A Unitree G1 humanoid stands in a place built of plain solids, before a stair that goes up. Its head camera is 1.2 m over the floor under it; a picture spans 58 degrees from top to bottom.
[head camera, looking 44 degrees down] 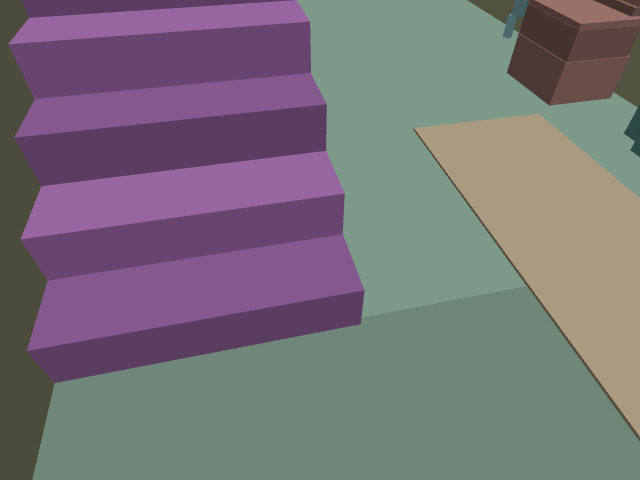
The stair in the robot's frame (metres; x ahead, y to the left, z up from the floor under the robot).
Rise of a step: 0.18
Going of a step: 0.26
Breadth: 0.95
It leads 13 degrees to the left of straight ahead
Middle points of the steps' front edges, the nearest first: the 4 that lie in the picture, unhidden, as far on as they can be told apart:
0.73 0.33 0.18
0.98 0.38 0.35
1.23 0.44 0.53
1.48 0.50 0.71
